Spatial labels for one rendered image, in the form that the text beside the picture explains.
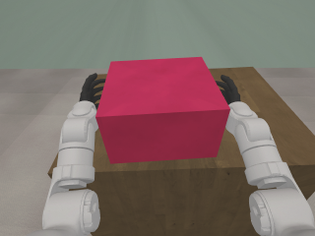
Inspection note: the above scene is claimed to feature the robot left upper arm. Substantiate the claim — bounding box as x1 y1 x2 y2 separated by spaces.
26 189 100 236

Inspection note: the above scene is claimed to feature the robot left hand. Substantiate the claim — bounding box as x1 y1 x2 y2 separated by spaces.
79 73 106 109

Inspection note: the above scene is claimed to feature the robot right upper arm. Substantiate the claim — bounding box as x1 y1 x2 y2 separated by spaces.
249 187 315 236

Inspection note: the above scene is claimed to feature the robot right forearm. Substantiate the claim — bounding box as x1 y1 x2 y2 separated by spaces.
225 101 315 226

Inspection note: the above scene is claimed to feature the carton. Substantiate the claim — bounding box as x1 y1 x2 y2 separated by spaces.
95 57 230 164

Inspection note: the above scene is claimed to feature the robot right hand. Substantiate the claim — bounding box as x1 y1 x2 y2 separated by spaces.
215 75 241 105

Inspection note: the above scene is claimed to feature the robot left forearm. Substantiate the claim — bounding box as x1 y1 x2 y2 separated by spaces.
42 100 98 229

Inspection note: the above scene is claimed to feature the pedestal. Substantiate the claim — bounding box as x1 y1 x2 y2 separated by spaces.
47 67 315 236

